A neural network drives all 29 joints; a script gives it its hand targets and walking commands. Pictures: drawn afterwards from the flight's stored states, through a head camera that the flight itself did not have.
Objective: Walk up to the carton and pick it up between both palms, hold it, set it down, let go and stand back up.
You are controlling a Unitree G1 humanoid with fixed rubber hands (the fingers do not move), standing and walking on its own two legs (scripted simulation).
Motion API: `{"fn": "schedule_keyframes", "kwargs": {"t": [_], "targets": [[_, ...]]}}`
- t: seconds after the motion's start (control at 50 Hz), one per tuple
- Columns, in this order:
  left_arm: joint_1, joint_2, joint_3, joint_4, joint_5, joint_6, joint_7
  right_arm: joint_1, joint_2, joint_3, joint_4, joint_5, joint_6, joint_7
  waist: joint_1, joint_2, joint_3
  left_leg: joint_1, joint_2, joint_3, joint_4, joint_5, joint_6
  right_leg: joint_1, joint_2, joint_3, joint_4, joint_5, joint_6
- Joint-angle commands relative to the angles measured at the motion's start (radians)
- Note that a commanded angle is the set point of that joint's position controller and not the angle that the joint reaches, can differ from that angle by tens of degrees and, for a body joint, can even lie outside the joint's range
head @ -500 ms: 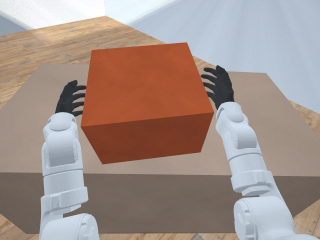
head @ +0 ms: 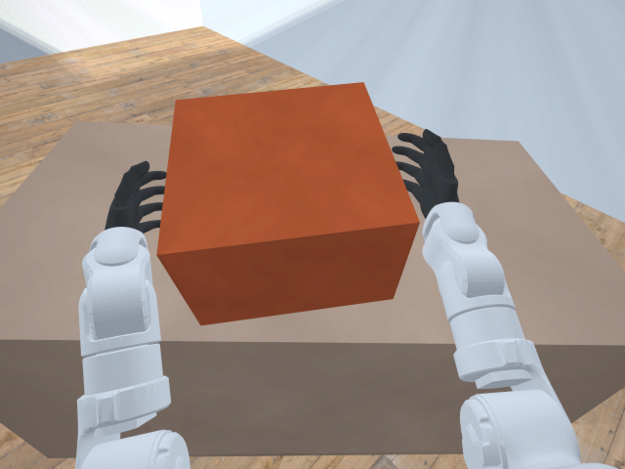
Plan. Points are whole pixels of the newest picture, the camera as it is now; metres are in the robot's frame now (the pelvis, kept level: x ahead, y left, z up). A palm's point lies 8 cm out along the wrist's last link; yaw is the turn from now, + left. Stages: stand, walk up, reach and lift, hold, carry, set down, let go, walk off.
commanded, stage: hold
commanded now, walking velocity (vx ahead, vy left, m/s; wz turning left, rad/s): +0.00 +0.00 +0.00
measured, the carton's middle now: (284, 200) +0.44 +0.00 +0.12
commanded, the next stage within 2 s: none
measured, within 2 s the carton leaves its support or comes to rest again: neither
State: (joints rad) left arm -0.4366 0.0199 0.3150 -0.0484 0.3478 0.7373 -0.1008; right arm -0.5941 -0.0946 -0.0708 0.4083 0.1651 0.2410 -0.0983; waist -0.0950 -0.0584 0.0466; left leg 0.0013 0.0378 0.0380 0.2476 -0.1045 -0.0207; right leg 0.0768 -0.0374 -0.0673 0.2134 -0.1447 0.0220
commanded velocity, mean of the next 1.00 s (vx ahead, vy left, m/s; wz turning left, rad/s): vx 0.00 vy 0.00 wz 0.00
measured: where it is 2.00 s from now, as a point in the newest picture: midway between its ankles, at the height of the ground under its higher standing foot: outside the picture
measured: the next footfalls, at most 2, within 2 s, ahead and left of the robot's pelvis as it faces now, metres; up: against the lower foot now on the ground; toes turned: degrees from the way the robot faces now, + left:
none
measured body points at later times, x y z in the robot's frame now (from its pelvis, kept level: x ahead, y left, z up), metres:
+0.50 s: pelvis +0.00 +0.00 +0.00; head -0.04 +0.02 +0.45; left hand +0.36 +0.19 +0.17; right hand +0.37 -0.18 +0.20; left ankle +0.03 +0.13 -0.75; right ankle -0.01 -0.13 -0.75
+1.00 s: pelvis +0.00 +0.00 +0.00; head -0.05 +0.02 +0.45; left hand +0.36 +0.19 +0.18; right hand +0.37 -0.18 +0.21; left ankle +0.03 +0.13 -0.75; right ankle -0.01 -0.13 -0.75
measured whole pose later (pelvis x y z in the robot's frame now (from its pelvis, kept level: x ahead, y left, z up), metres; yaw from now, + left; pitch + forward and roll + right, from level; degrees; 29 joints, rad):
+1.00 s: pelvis +0.00 +0.00 +0.00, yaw +0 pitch -8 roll +0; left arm -0.53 0.03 0.36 0.06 0.37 0.72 -0.12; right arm -0.66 -0.08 -0.11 0.47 0.10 0.24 -0.09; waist -0.08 -0.05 0.03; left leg 0.00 0.04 0.05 0.23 -0.09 -0.02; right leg 0.06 -0.04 -0.06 0.22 -0.14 0.02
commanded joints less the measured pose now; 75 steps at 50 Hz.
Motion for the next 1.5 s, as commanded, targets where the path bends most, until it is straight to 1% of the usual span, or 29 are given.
{"fn": "schedule_keyframes", "kwargs": {"t": [0.0, 0.04, 0.12, 0.18, 0.32, 0.38, 0.44, 0.48, 0.5, 0.56, 0.58, 0.62, 0.64, 0.7, 0.78, 0.8, 0.82, 0.84, 0.86, 0.92, 1.0, 1.04, 1.12, 1.14, 1.18, 1.24, 1.28, 1.36, 1.48], "targets": [[-0.576, -0.305, -0.373, -0.143, -0.162, -0.081, -0.151, -0.522, 0.331, 0.317, -0.199, 0.053, -0.011, 0.153, -0.002, 0.083, -0.302, 0.179, -0.059, 0.034, 0.029, 0.22, -0.009, -0.056, 0.069, -0.049, -0.018, 0.14, -0.024], [-0.6, -0.3, -0.353, -0.117, -0.16, -0.082, -0.157, -0.539, 0.342, 0.307, -0.176, 0.039, -0.01, 0.153, 0.012, 0.048, -0.267, 0.152, -0.064, 0.042, 0.011, 0.171, 0.003, -0.062, 0.063, -0.043, -0.027, 0.12, -0.019], [-0.665, -0.303, -0.346, -0.085, -0.161, -0.101, -0.162, -0.563, 0.374, 0.286, -0.148, 0.01, -0.014, 0.156, 0.02, 0.048, -0.272, 0.116, -0.077, 0.056, -0.013, 0.067, 0.015, -0.069, 0.053, -0.032, -0.033, 0.057, -0.014], [-0.663, -0.303, -0.339, -0.046, -0.153, -0.105, -0.165, -0.561, 0.372, 0.27, -0.114, -0.004, -0.015, 0.155, 0.009, 0.04, -0.276, 0.136, -0.073, 0.061, -0.01, 0.068, 0.018, -0.085, 0.051, -0.038, -0.037, 0.062, -0.011], [-0.642, -0.307, -0.328, -0.074, -0.154, -0.093, -0.178, -0.563, 0.366, 0.304, -0.135, 0.021, -0.012, 0.149, 0.009, 0.041, -0.297, 0.157, -0.07, 0.056, 0.008, 0.197, 0.003, -0.031, 0.064, -0.038, -0.016, 0.18, -0.014], [-0.646, -0.305, -0.336, -0.1, -0.159, -0.091, -0.179, -0.54, 0.351, 0.293, -0.146, 0.02, -0.012, 0.152, -0.009, 0.056, -0.301, 0.184, -0.072, 0.052, 0.013, 0.222, -0.002, -0.04, 0.064, -0.05, -0.018, 0.188, -0.016], [-0.596, -0.307, -0.331, -0.093, -0.148, -0.083, -0.174, -0.538, 0.338, 0.304, -0.155, 0.027, -0.011, 0.151, 0.008, 0.069, -0.291, 0.18, -0.06, 0.046, 0.019, 0.251, -0.009, -0.036, 0.072, -0.05, -0.019, 0.169, -0.021], [-0.619, -0.339, -0.369, -0.11, -0.157, -0.085, -0.165, -0.533, 0.334, 0.287, -0.153, 0.022, -0.019, 0.155, -0.009, 0.087, -0.305, 0.193, -0.056, 0.043, 0.012, 0.222, -0.015, -0.064, 0.078, -0.056, -0.026, 0.116, -0.027], [-0.622, -0.333, -0.368, -0.121, -0.159, -0.086, -0.158, -0.544, 0.339, 0.287, -0.156, 0.033, -0.022, 0.159, 0.001, 0.104, -0.301, 0.208, -0.051, 0.04, 0.027, 0.259, -0.022, -0.083, 0.078, -0.057, -0.024, 0.112, -0.031], [-0.641, -0.338, -0.4, -0.17, -0.191, -0.094, -0.154, -0.529, 0.344, 0.302, -0.177, 0.043, -0.02, 0.16, -0.011, 0.102, -0.346, 0.223, -0.052, 0.036, 0.032, 0.299, -0.024, -0.076, 0.078, -0.054, -0.022, 0.155, -0.029], [-0.598, -0.305, -0.366, -0.116, -0.162, -0.085, -0.154, -0.508, 0.325, 0.288, -0.144, 0.038, -0.009, 0.161, -0.002, 0.088, -0.288, 0.203, -0.054, 0.03, 0.028, 0.266, -0.017, -0.08, 0.074, -0.048, -0.028, 0.126, -0.026], [-0.615, -0.329, -0.381, -0.131, -0.173, -0.084, -0.156, -0.528, 0.334, 0.296, -0.184, 0.034, -0.016, 0.161, -0.004, 0.1, -0.312, 0.185, -0.06, 0.041, 0.021, 0.244, -0.016, -0.06, 0.072, -0.046, -0.021, 0.135, -0.027], [-0.606, -0.314, -0.368, -0.109, -0.16, -0.085, -0.154, -0.524, 0.328, 0.3, -0.165, 0.034, -0.014, 0.162, 0.004, 0.07, -0.293, 0.18, -0.06, 0.039, 0.018, 0.21, -0.012, -0.071, 0.07, -0.052, -0.027, 0.122, -0.024], [-0.633, -0.314, -0.352, -0.097, -0.154, -0.084, -0.16, -0.551, 0.345, 0.286, -0.148, 0.026, -0.01, 0.162, 0.013, 0.064, -0.258, 0.121, -0.063, 0.047, -0.005, 0.115, 0.005, -0.065, 0.062, -0.039, -0.027, 0.075, -0.023], [-0.649, -0.325, -0.352, -0.083, -0.158, -0.101, -0.151, -0.582, 0.363, 0.292, -0.154, 0.02, -0.023, 0.165, 0.017, 0.056, -0.329, 0.161, -0.069, 0.051, 0.005, 0.144, 0.007, -0.071, 0.062, -0.041, -0.022, 0.107, -0.021], [-0.66, -0.315, -0.338, -0.053, -0.14, -0.097, -0.154, -0.565, 0.355, 0.279, -0.111, 0.004, -0.016, 0.163, 0.005, 0.056, -0.291, 0.167, -0.069, 0.055, -0.001, 0.117, 0.007, -0.078, 0.059, -0.049, -0.031, 0.085, -0.018], [-0.656, -0.31, -0.322, -0.035, -0.135, -0.094, -0.157, -0.586, 0.37, 0.287, -0.119, 0.006, -0.015, 0.165, 0.02, 0.053, -0.274, 0.144, -0.068, 0.054, -0.009, 0.108, 0.015, -0.071, 0.06, -0.044, -0.027, 0.069, -0.021], [-0.65, -0.303, -0.313, -0.015, -0.139, -0.093, -0.164, -0.569, 0.358, 0.27, -0.1, -0.008, -0.013, 0.161, 0.015, 0.018, -0.245, 0.127, -0.068, 0.052, -0.019, 0.068, 0.021, -0.072, 0.054, -0.038, -0.039, 0.051, -0.018], [-0.648, -0.302, -0.303, -0.019, -0.137, -0.094, -0.169, -0.6, 0.371, 0.282, -0.129, -0.004, -0.019, 0.158, 0.035, 0.009, -0.272, 0.119, -0.072, 0.058, -0.016, 0.083, 0.029, -0.051, 0.049, -0.031, -0.033, 0.083, -0.015], [-0.69, -0.317, -0.31, -0.051, -0.145, -0.099, -0.176, -0.581, 0.376, 0.263, -0.095, -0.008, -0.016, 0.162, 0.018, 0.053, -0.287, 0.137, -0.069, 0.064, -0.012, 0.112, 0.014, -0.058, 0.062, -0.043, -0.028, 0.09, -0.02], [-0.633, -0.306, -0.299, -0.022, -0.127, -0.093, -0.179, -0.558, 0.364, 0.277, -0.103, -0.012, -0.018, 0.15, 0.012, 0.045, -0.264, 0.16, -0.072, 0.059, 0.003, 0.181, 0.011, -0.032, 0.057, -0.039, -0.027, 0.171, -0.013], [-0.64, -0.315, -0.326, -0.07, -0.141, -0.09, -0.18, -0.542, 0.351, 0.277, -0.098, 0.007, -0.018, 0.15, 0.001, 0.07, -0.263, 0.171, -0.061, 0.052, 0.007, 0.218, -0.006, -0.043, 0.07, -0.051, -0.025, 0.15, -0.02], [-0.633, -0.336, -0.378, -0.124, -0.17, -0.092, -0.168, -0.522, 0.333, 0.281, -0.164, 0.025, -0.026, 0.152, -0.02, 0.106, -0.328, 0.245, -0.059, 0.043, 0.04, 0.311, -0.024, -0.075, 0.075, -0.058, -0.026, 0.183, -0.025], [-0.601, -0.33, -0.377, -0.129, -0.168, -0.089, -0.163, -0.513, 0.322, 0.292, -0.182, 0.035, -0.023, 0.151, -0.011, 0.1, -0.338, 0.249, -0.054, 0.033, 0.044, 0.341, -0.023, -0.071, 0.078, -0.055, -0.022, 0.193, -0.025], [-0.606, -0.322, -0.379, -0.14, -0.166, -0.086, -0.161, -0.504, 0.327, 0.289, -0.165, 0.034, -0.01, 0.152, -0.026, 0.109, -0.301, 0.223, -0.055, 0.027, 0.038, 0.306, -0.025, -0.07, 0.077, -0.052, -0.021, 0.161, -0.027], [-0.611, -0.312, -0.373, -0.13, -0.166, -0.085, -0.163, -0.507, 0.328, 0.284, -0.158, 0.027, -0.007, 0.157, -0.011, 0.072, -0.275, 0.157, -0.06, 0.033, 0.006, 0.173, -0.01, -0.056, 0.067, -0.043, -0.024, 0.104, -0.025], [-0.604, -0.307, -0.361, -0.114, -0.159, -0.084, -0.155, -0.542, 0.333, 0.294, -0.179, 0.043, -0.015, 0.162, 0.014, 0.083, -0.298, 0.16, -0.062, 0.04, 0.013, 0.181, -0.008, -0.059, 0.069, -0.049, -0.018, 0.106, -0.026], [-0.595, -0.326, -0.374, -0.142, -0.161, -0.09, -0.147, -0.55, 0.346, 0.327, -0.215, 0.052, -0.024, 0.156, 0.024, 0.084, -0.345, 0.191, -0.058, 0.041, 0.03, 0.275, -0.012, -0.041, 0.073, -0.048, -0.012, 0.174, -0.024], [-0.598, -0.293, -0.336, -0.117, -0.152, -0.081, -0.171, -0.532, 0.358, 0.322, -0.197, 0.034, -0.004, 0.143, 0.012, 0.02, -0.275, 0.131, -0.074, 0.046, 0.007, 0.154, 0.016, -0.014, 0.058, -0.03, -0.012, 0.179, -0.013]]}}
